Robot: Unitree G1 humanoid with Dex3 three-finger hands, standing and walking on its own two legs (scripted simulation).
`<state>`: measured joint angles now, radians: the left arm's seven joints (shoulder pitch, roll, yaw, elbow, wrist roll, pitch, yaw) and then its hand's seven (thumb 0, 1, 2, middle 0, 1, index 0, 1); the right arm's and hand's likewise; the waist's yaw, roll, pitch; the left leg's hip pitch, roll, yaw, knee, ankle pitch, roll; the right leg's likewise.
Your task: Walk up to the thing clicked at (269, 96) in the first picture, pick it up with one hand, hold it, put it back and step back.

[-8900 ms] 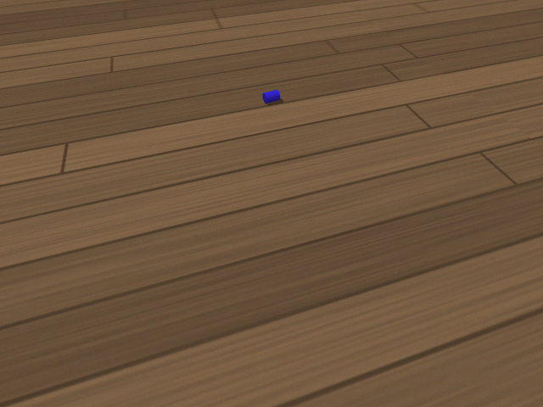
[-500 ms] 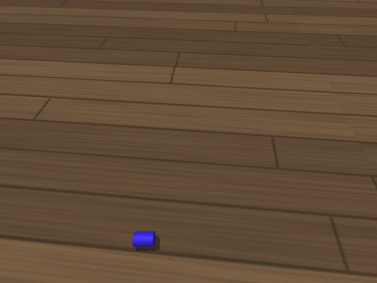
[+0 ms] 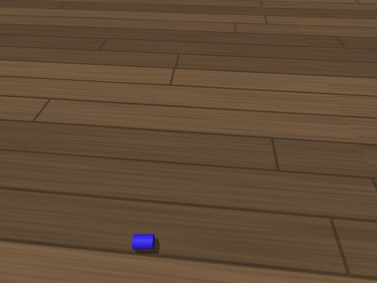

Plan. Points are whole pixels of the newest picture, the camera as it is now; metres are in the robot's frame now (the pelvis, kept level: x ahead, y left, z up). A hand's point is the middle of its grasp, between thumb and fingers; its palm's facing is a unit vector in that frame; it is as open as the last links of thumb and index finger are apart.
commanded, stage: stand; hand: left
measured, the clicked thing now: (143, 241) +0.41 +0.27 -0.75
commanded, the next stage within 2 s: walk up in 0.40 s
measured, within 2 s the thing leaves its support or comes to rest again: neither
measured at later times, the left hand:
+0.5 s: hand out of the picture +0.05 +0.27 -0.16, palm faces +0.02 -0.93 -0.38, open 7.4 cm
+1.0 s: hand out of the picture +0.03 +0.36 -0.18, palm faces -0.05 -0.92 -0.38, open 7.4 cm
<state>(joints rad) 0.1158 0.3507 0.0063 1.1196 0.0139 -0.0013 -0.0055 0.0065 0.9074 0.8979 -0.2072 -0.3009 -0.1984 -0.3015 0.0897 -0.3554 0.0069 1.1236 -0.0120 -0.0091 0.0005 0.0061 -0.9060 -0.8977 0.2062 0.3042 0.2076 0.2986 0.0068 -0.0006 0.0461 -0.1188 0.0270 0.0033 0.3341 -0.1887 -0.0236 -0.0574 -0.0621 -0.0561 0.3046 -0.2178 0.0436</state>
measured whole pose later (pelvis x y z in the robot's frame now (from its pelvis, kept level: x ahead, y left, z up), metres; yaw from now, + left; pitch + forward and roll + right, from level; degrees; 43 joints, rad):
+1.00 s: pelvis -0.04 +0.08 -0.02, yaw -1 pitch -3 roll +0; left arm 0.16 0.41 0.06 0.95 0.03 0.06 -0.01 0.01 0.91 0.90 -0.21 -0.30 -0.20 -0.30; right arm 0.18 -0.35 -0.04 0.89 -0.02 -0.02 -0.02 0.01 -0.90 -0.90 0.21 0.30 0.21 0.30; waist 0.01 -0.02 0.17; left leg -0.27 0.02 0.03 0.62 -0.30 0.01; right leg -0.31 0.03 0.04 0.82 -0.51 -0.02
